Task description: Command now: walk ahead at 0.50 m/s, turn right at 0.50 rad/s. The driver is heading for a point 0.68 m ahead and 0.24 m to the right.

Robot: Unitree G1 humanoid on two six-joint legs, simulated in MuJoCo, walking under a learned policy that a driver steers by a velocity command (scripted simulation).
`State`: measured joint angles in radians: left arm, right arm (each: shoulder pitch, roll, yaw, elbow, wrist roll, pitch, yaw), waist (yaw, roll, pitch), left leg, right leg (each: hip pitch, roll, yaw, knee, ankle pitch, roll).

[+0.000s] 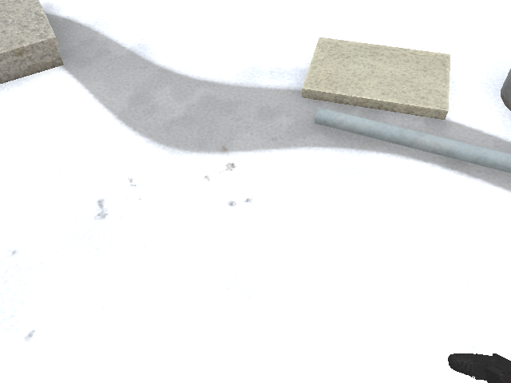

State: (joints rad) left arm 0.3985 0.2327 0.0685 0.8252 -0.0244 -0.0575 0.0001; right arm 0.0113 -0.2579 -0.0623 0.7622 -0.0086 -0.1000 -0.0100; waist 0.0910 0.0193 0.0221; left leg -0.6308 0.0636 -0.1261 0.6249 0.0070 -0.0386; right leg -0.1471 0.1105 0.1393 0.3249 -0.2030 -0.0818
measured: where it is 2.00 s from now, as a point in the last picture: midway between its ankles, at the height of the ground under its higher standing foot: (382, 326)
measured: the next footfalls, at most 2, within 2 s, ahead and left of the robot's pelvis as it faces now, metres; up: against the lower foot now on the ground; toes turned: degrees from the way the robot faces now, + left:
left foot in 0.14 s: +0.24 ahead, +0.15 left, +0.00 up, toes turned -9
right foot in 0.66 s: +0.42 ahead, -0.19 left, +0.00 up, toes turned -26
